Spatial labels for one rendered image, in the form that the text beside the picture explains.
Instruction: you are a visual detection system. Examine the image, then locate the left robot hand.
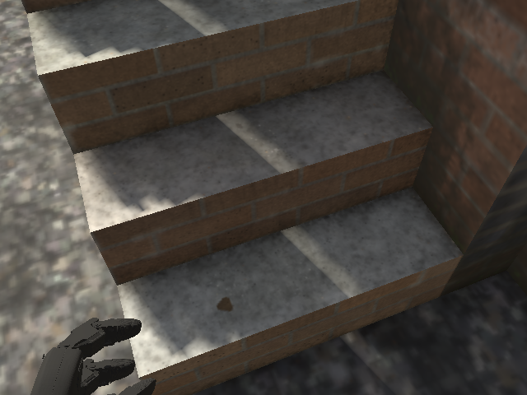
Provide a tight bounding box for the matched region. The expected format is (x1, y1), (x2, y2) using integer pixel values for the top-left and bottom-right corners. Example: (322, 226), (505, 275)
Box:
(30, 318), (156, 395)

